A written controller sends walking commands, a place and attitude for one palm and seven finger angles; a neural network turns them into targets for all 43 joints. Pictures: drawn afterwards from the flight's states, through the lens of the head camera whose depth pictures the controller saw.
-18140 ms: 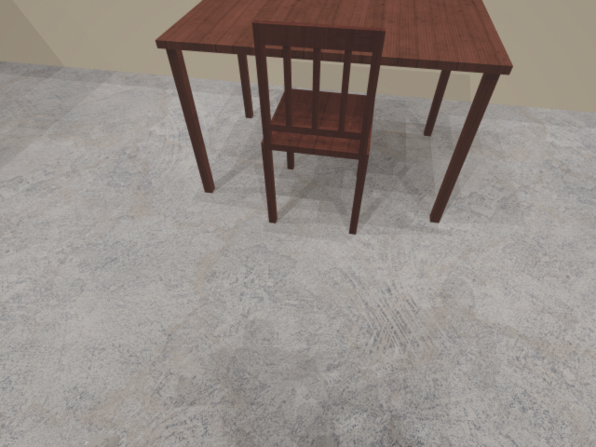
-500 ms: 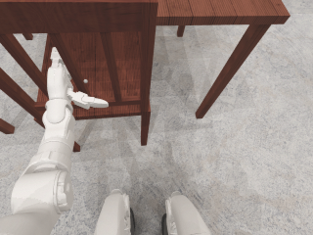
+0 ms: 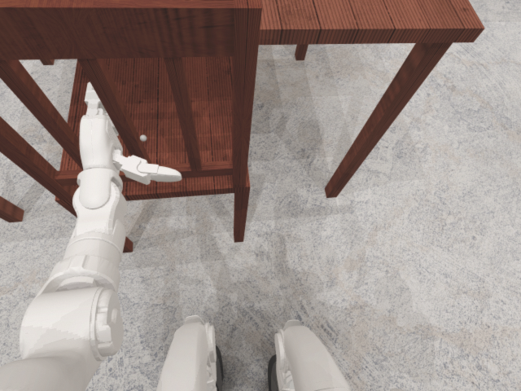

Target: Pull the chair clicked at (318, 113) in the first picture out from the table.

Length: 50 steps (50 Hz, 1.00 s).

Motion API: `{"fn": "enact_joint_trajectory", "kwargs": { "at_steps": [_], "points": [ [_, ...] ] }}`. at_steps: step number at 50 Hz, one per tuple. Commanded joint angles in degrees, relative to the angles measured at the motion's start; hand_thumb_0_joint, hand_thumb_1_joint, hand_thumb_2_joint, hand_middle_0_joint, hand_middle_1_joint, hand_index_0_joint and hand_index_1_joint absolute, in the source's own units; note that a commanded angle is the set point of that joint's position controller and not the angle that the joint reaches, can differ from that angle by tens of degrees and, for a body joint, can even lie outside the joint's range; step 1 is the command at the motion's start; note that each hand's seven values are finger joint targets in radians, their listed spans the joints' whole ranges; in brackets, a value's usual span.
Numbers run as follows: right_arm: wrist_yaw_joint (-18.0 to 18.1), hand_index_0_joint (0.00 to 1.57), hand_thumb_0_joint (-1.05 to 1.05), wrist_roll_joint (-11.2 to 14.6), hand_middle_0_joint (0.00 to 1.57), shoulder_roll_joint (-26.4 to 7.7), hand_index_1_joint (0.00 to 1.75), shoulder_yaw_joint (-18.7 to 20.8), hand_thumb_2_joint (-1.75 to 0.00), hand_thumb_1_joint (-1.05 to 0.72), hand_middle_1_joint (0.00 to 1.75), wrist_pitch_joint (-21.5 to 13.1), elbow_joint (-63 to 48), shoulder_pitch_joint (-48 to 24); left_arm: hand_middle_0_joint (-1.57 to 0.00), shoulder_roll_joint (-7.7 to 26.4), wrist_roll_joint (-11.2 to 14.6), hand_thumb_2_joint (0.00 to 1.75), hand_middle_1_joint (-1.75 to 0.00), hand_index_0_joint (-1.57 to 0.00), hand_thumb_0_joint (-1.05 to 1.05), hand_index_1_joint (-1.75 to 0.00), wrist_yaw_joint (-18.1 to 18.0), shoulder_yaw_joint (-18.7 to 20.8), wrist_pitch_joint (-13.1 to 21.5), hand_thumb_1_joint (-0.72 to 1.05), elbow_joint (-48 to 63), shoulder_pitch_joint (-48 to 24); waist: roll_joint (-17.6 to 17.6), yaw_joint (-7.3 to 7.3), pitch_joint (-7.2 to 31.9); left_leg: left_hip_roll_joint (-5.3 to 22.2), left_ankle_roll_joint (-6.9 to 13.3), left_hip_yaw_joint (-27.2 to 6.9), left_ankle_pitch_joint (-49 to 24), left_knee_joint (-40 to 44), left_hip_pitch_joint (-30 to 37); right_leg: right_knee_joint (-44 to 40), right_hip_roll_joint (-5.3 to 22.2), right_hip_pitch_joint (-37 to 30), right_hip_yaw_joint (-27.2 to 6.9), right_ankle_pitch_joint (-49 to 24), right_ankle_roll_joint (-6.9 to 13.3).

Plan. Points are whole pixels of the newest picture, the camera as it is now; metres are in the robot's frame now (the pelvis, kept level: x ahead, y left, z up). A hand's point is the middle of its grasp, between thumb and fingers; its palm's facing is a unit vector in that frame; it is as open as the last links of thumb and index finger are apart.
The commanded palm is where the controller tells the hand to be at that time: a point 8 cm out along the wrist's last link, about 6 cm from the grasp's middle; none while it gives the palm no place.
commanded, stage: hook a spindle and tug to test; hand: left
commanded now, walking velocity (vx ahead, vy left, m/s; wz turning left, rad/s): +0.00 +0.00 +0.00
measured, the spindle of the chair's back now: (124, 125) +0.51 +0.18 +0.02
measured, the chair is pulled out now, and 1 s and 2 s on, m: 0.00 0.01 0.07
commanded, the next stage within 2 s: step backward, pulling the chair out in 1.48 s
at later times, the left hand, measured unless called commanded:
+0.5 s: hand (142, 137) +0.48 +0.15 +0.03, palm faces +0.10 -0.99 -0.03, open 13.0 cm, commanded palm +0.45 +0.18 +0.03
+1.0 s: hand (144, 142) +0.47 +0.15 +0.03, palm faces +0.08 -1.00 -0.01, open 5.2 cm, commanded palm +0.43 +0.18 +0.03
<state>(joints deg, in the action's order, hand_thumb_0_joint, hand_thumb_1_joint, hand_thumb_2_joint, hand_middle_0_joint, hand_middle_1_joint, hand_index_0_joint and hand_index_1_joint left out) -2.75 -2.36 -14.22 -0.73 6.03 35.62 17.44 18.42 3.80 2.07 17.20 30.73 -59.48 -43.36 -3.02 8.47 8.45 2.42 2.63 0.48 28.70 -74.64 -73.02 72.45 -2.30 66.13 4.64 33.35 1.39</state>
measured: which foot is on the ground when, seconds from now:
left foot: down 0.00-1.00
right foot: down 0.00-1.00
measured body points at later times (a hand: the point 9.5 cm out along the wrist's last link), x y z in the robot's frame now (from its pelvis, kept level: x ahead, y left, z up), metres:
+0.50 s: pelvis +0.00 +0.00 +0.00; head +0.15 +0.01 +0.43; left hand +0.47 +0.21 +0.03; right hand +0.05 -0.26 -0.12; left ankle +0.05 +0.09 -0.61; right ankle +0.00 -0.11 -0.61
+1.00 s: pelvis +0.02 +0.00 +0.01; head +0.16 +0.01 +0.44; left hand +0.46 +0.20 +0.04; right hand +0.08 -0.26 -0.11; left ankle +0.05 +0.09 -0.61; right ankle +0.00 -0.11 -0.61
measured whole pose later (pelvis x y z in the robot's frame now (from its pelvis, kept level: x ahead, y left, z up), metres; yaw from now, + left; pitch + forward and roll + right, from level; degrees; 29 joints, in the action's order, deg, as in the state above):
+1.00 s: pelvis +0.02 +0.00 +0.01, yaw +0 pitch +26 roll -4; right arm -3.5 -1.7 -13.7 0.3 5.5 35.0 16.1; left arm 15.3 6.5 0.9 14.0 29.0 -49.9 -34.8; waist -3.0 7.2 9.2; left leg 2.3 2.5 1.1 29.5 -72.0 -69.0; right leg 69.9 -2.3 62.5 3.7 33.8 1.3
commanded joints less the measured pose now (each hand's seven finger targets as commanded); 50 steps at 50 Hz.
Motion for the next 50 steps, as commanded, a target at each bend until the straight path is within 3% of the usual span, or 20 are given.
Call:
{"fn": "enact_joint_trajectory", "kwargs": {
  "at_steps": [1, 3, 5, 6, 12, 14, 16, 19, 22, 24, 25, 28, 30, 31, 39, 42, 45, 46, 49, 50],
  "points": [
    [0.51, 0.2, 0.0, 0.03, 0.2, -9.91, 0.3, 3.79, -0.9, -0.9, 0.3, -0.34, -2.64, 8.56, -0.1, 9.66, -0.38, 0.3, -0.19, -0.1, 0.0, -0.19, 0.49, 0.07, 4.17, -0.5, 11.92, -22.95, -3.81, 2.22, 29.57, -0.7, -0.83, -5.31, -19.85, 6.81, 30.84, -9.64, -0.8, -5.19, -2.6, -17.68, 0.26],
    [0.4, 0.2, 0.0, -0.03, 0.2, -9.56, 0.3, 3.79, -0.9, -0.9, 0.3, -0.58, -2.52, 8.49, -0.13, 6.96, -0.04, 0.3, -0.3, -0.13, 0.0, -0.3, 0.59, -1.96, 4.5, -0.5, 13.07, -25.28, -5.18, 2.93, 29.75, -0.73, -0.77, -5.61, -20.16, 6.78, 32.34, -9.58, -0.78, -3.95, -2.41, -17.41, 0.31],
    [0.47, 0.2, 0.0, -0.02, 0.2, -10.02, 0.3, 3.89, -0.9, -0.9, 0.3, -0.45, -2.73, 8.41, -0.17, 10.22, -0.1, 0.3, -0.41, -0.17, 0.0, -0.41, 0.46, 0.56, 4.69, -0.5, 13.35, -22.6, -5.11, 1.53, 31.43, -0.7, -0.96, -5.39, -21.12, 6.86, 32.52, -9.49, -0.79, -5.57, -2.63, -18.41, 0.43],
    [0.37, 0.2, 0.0, 0.1, 0.2, -9.41, 0.3, 3.75, -0.9, -0.9, 0.3, -0.41, -2.9, 7.9, -0.18, 7.33, -0.1, 0.3, -0.46, -0.18, 0.0, -0.46, 0.72, -1.82, 4.52, -0.5, 13.02, -22.78, -5.19, 2.24, 30.41, -0.91, -0.82, -4.99, -20.78, 6.75, 31.94, -9.86, -0.76, -5.5, -2.76, -18.63, 0.28],
    [0.43, 0.2, 0.0, 0.15, 0.2, -9.55, 0.3, 3.82, -0.9, -0.9, 0.3, -0.51, -2.81, 7.86, -0.29, 8.85, 0.24, 0.3, -0.79, -0.29, 0.0, -0.79, 0.69, -0.17, 4.18, -0.5, 12.93, -20.64, -3.58, 1.53, 30.54, -1.01, -0.73, -4.62, -20.68, 6.62, 30.62, -9.96, -0.78, -7.43, -3.03, -19.49, 0.24],
    [0.43, 0.2, 0.0, 0.21, 0.2, -9.37, 0.3, 3.79, -0.9, -0.9, 0.3, -0.55, -2.69, 7.65, -0.32, 7.04, 0.31, 0.3, -0.9, -0.32, 0.0, -0.9, 0.88, -1.82, 4.36, -0.5, 13.46, -21.96, -4.2, 2.22, 29.95, -0.98, -0.67, -4.66, -20.67, 6.59, 31.11, -9.93, -0.73, -6.29, -2.98, -19.5, 0.14],
    [0.36, 0.2, 0.0, 0.25, 0.2, -9.4, 0.3, 3.87, -0.9, -0.9, 0.3, -0.56, -3.02, 7.55, -0.36, 7.49, 0.23, 0.35, -1.01, -0.36, 0.0, -1.01, 0.88, -1.49, 4.38, -0.39, 13.94, -20.79, -4.33, 1.53, 30.54, -0.99, -0.83, -4.7, -20.63, 6.85, 31.21, -9.84, -0.74, -6.92, -2.88, -19.24, 0.28],
    [0.24, 0.2, 0.0, 0.26, 0.2, -9.23, 0.3, 3.92, -0.9, -0.9, 0.3, -0.72, -2.84, 7.54, -0.41, 5.01, 0.44, 0.42, -1.18, -0.41, 0.0, -1.18, 0.87, -3.54, 4.53, -0.22, 14.59, -21.85, -5.22, 2.27, 30.07, -0.93, -0.82, -4.9, -21.48, 6.88, 32.61, -9.95, -0.78, -5.54, -2.66, -19.55, 0.31],
    [0.25, 0.2, 0.0, 0.2, 0.2, -9.42, 0.3, 4.08, -0.9, -0.9, 0.3, -0.69, -2.66, 7.72, -0.46, 6.49, 0.36, 0.49, -1.34, -0.46, 0.0, -1.34, 0.79, -2.43, 4.6, -0.05, 14.51, -20.88, -3.48, 2.03, 30.39, -0.94, -0.73, -4.69, -21.35, 6.81, 31.93, -10.18, -0.84, -6.86, -2.9, -20.09, 0.25],
    [0.18, 0.2, 0.0, 0.2, 0.2, -9.31, 0.3, 4.07, -0.9, -0.9, 0.3, -0.81, -2.46, 7.62, -0.5, 5.14, 0.36, 0.54, -1.45, -0.5, 0.0, -1.45, 1.06, -3.81, 4.9, 0.06, 15.44, -22.25, -5.3, 2.26, 31.04, -0.75, -0.98, -5.29, -22.23, 6.92, 33.73, -9.59, -0.75, -5.2, -2.42, -19.75, 0.4],
    [0.12, 0.2, 0.0, 0.18, 0.2, -9.46, 0.3, 4.2, -0.9, -0.9, 0.3, -0.77, -2.5, 7.62, -0.5, 5.87, 0.61, 0.56, -1.45, -0.5, 0.0, -1.45, 0.99, -2.84, 4.86, 0.12, 15.45, -20.81, -5.82, 1.55, 31.26, -0.84, -1.04, -5.12, -22.52, 7.06, 34.12, -9.87, -0.79, -5.7, -2.54, -19.86, 0.49],
    [0.07, 0.2, 0.0, 0.26, 0.2, -9.19, 0.3, 4.2, -0.9, -0.9, 0.3, -0.93, -2.75, 7.56, -0.5, 3.94, 1.0, 0.64, -1.45, -0.5, 0.0, -1.45, 1.26, -4.41, 4.7, 0.28, 16.6, -20.1, -4.57, 2.06, 31.74, -0.92, -0.79, -4.98, -23.43, 7.09, 33.8, -9.93, -0.84, -7.06, -2.6, -21.48, 0.41],
    [0.12, 0.2, 0.0, 0.29, 0.2, -9.47, 0.3, 4.45, -0.9, -0.9, 0.3, -0.77, -2.56, 7.81, -0.5, 5.64, 0.92, 0.68, -1.45, -0.5, 0.0, -1.45, 1.13, -3.02, 4.68, 0.4, 17.74, -18.23, -5.16, 1.05, 33.05, -0.66, -1.13, -5.21, -26.07, 7.24, 35.76, -9.64, -0.79, -7.1, -2.34, -22.83, 0.56],
    [0.01, 0.2, 0.0, 0.36, 0.2, -9.04, 0.3, 4.34, -0.9, -0.9, 0.3, -0.86, -2.8, 7.39, -0.5, 3.43, 1.2, 0.71, -1.45, -0.5, 0.0, -1.45, 1.28, -4.87, 4.55, 0.45, 18.9, -18.16, -5.74, 1.51, 33.05, -0.75, -1.05, -5.01, -26.3, 7.37, 36.13, -10.01, -0.84, -7.28, -2.38, -23.32, 0.44],
    [-0.11, 0.2, 0.0, 0.39, 0.2, -9.0, 0.3, 4.49, -0.9, -0.9, 0.3, -0.98, -2.4, 7.47, -0.5, 3.16, 0.92, 0.9, -1.45, -0.5, 0.0, -1.45, 0.24, -4.62, 4.43, 0.9, 19.15, -15.58, -4.35, 1.38, 30.83, -0.74, -1.16, -4.88, -27.05, 7.75, 35.98, -10.15, -0.85, -7.3, -2.19, -24.14, 0.39],
    [-0.08, 0.2, 0.0, 0.27, 0.2, -9.05, 0.3, 4.45, -0.9, -0.9, 0.3, -0.97, -2.42, 7.58, -0.5, 4.63, 0.92, 0.9, -1.45, -0.5, 0.0, -1.45, 0.23, -3.03, 4.37, 0.9, 18.19, -14.86, -3.01, 0.94, 30.0, -1.02, -1.04, -4.47, -26.07, 7.72, 33.88, -10.21, -0.79, -8.99, -2.36, -24.39, 0.31],
    [-0.21, 0.2, 0.0, 0.42, 0.2, -8.85, 0.3, 4.53, -0.9, -0.9, 0.3, -1.12, -3.57, 6.83, -0.5, 4.14, 1.67, 0.9, -1.45, -0.5, 0.0, -1.45, 0.72, -3.06, 4.61, 0.9, 22.1, -10.27, -4.96, -0.66, 33.27, -0.8, -1.42, -4.42, -30.41, 8.16, 37.11, -9.77, -0.68, -10.42, -2.27, -27.21, 0.54],
    [-0.37, 0.2, 0.0, 0.58, 0.2, -8.49, 0.3, 4.55, -0.9, -0.9, 0.3, -1.21, -3.98, 6.49, -0.5, 2.07, 1.97, 0.9, -1.45, -0.5, 0.0, -1.45, 0.96, -4.52, 4.34, 0.9, 22.94, -8.42, -4.53, -0.53, 33.28, -0.8, -1.38, -4.27, -30.67, 8.3, 37.35, -10.09, -0.77, -10.8, -2.22, -27.7, 0.44],
    [-0.59, 0.2, 0.0, 0.9, 0.2, -8.48, 0.3, 4.6, -0.9, -0.9, 0.3, -1.38, -4.49, 5.98, -0.5, 0.5, 2.32, 0.9, -1.45, -0.5, 0.0, -1.45, 0.81, -6.06, 3.73, 0.9, 24.79, -5.72, -4.03, -0.57, 31.66, -0.55, -1.45, -4.47, -30.46, 8.93, 37.64, -10.4, -0.83, -10.33, -1.89, -27.02, 0.45],
    [-0.55, 0.2, 0.0, 0.87, 0.2, -8.68, 0.3, 4.65, -0.9, -0.9, 0.3, -1.37, -4.3, 5.98, -0.5, 1.92, 2.16, 0.9, -1.45, -0.5, 0.0, -1.45, 0.47, -5.1, 3.66, 0.9, 24.99, -5.86, -3.8, -0.64, 30.54, -0.55, -1.52, -4.36, -29.59, 8.98, 36.91, -10.55, -0.81, -10.34, -1.98, -26.62, 0.44]
  ]
}}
